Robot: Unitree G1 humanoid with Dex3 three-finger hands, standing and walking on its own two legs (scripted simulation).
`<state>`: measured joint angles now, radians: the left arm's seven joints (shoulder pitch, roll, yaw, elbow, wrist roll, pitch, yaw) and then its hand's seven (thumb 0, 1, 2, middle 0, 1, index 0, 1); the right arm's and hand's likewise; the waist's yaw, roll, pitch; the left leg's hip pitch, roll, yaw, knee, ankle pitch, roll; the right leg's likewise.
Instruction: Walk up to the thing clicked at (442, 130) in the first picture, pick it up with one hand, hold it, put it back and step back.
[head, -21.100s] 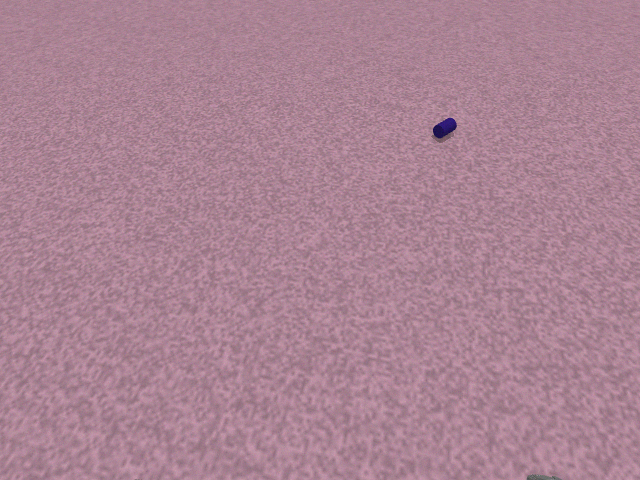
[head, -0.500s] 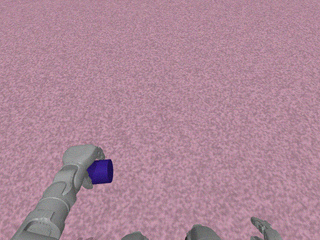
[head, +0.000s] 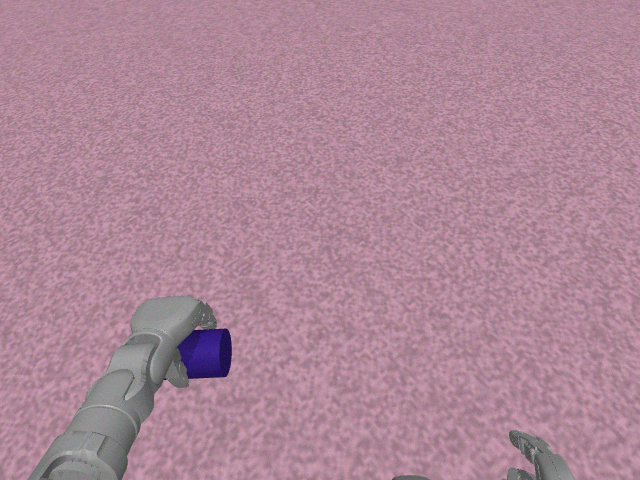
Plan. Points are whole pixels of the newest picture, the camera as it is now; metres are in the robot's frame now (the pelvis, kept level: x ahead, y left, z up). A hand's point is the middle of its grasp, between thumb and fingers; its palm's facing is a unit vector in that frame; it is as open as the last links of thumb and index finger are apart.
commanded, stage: hold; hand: left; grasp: from above
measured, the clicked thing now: (192, 353) +0.31 +0.21 -0.10
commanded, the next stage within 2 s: crouch in 1.34 s
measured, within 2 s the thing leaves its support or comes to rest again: neither
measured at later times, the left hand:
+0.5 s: hand (176, 367) +0.27 +0.21 -0.04, palm faces -0.49 -0.03 -0.87, open 9.3 cm
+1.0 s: hand (173, 376) +0.25 +0.21 -0.03, palm faces -0.48 -0.03 -0.88, open 9.3 cm
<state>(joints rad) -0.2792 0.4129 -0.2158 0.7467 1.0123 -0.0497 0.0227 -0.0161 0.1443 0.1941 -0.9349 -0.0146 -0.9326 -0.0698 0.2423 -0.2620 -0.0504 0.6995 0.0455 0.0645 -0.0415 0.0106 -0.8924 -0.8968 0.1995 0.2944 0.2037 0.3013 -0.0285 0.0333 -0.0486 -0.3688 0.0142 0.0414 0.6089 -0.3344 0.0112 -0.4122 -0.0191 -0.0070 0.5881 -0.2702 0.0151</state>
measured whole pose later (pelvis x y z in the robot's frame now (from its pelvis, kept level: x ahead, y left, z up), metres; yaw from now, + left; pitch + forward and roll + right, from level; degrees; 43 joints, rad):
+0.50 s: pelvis -0.02 -0.01 +0.01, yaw +0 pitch +2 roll +0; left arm -0.24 0.41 -0.23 0.69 1.00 -0.06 -0.01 -0.02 0.15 0.19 -0.94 -0.01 -0.93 -0.07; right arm 0.20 -0.26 -0.03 0.68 0.05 0.09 -0.05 0.01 -0.89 -0.90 0.20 0.29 0.20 0.30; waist -0.01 0.04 -0.01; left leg -0.29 0.01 0.04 0.53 -0.27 0.01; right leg -0.34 -0.02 0.00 0.52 -0.21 0.01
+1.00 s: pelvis -0.03 -0.01 +0.01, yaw +0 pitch -1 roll +1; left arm -0.22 0.42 -0.23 0.63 0.98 -0.08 -0.05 -0.02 0.16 0.17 -0.92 -0.04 -0.92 -0.10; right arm 0.17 -0.25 -0.01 0.68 0.05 0.08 -0.07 0.01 -0.90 -0.90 0.20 0.29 0.20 0.30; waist 0.00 0.05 0.01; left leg -0.24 0.01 0.04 0.48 -0.23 0.00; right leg -0.29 -0.02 -0.01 0.49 -0.18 0.00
